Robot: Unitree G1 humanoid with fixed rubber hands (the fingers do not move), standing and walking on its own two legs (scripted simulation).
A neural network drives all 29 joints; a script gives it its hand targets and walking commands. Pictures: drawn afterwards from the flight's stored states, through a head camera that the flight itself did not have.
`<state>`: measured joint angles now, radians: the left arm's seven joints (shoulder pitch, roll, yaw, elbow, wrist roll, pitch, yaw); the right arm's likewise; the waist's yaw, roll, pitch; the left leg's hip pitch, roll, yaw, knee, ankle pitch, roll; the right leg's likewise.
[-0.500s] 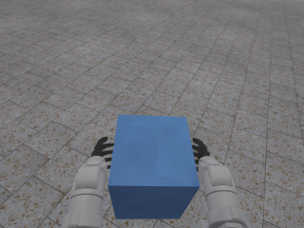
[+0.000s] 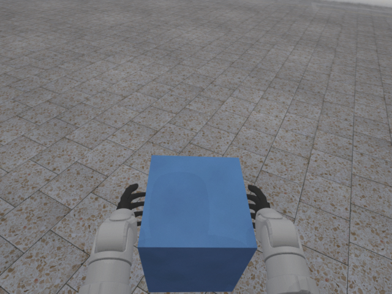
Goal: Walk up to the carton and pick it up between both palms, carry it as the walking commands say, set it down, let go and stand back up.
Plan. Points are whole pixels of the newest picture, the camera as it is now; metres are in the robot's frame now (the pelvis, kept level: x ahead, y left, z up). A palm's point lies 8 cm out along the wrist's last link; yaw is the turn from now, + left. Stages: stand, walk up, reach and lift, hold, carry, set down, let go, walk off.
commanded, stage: reach and lift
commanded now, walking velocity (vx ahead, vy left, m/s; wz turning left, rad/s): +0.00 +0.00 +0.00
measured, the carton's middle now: (193, 225) +0.29 +0.00 -0.03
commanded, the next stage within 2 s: hold in 0.16 s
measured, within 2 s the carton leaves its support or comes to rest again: neither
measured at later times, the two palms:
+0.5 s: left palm (124, 221) +0.26 +0.14 +0.03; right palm (263, 222) +0.26 -0.15 +0.03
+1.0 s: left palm (123, 212) +0.27 +0.14 +0.05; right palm (264, 213) +0.27 -0.15 +0.05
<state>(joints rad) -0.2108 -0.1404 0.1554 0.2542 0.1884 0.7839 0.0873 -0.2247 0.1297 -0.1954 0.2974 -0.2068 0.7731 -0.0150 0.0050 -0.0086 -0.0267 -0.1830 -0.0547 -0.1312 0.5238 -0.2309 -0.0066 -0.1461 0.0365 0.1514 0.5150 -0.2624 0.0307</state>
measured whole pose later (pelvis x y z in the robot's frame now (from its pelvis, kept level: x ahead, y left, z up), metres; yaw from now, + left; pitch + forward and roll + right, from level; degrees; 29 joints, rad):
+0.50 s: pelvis -0.01 +0.00 +0.00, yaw -1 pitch -8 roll +0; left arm -0.22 -0.14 0.15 0.27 0.19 0.79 0.08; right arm -0.22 0.13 -0.20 0.30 -0.21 0.77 -0.02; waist 0.01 -0.02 -0.01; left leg -0.18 -0.05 -0.12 0.54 -0.23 0.00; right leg -0.14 0.04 0.16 0.53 -0.26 0.04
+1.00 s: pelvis -0.01 -0.01 -0.01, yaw +0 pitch -2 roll -2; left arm -0.26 -0.08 0.09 0.17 0.13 0.93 0.09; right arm -0.22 0.11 -0.13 0.16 -0.14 0.92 -0.08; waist 0.03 0.02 -0.13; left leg -0.35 -0.02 -0.15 0.66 -0.28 -0.03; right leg -0.29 0.07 0.10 0.60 -0.28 0.02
